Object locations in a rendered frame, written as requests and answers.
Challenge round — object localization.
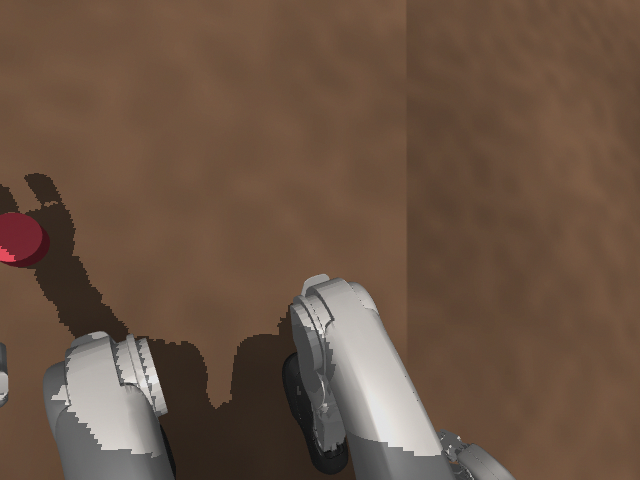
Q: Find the right robot foot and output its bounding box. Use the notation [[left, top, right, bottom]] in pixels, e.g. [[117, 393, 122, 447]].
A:
[[282, 352, 348, 475]]

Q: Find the left robot foot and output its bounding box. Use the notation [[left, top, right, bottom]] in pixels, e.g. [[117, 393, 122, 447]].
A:
[[160, 424, 176, 480]]

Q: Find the tin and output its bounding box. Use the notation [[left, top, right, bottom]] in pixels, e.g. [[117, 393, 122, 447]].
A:
[[0, 213, 50, 267]]

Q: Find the right robot hand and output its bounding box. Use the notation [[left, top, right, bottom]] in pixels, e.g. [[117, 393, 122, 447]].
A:
[[436, 429, 516, 480]]

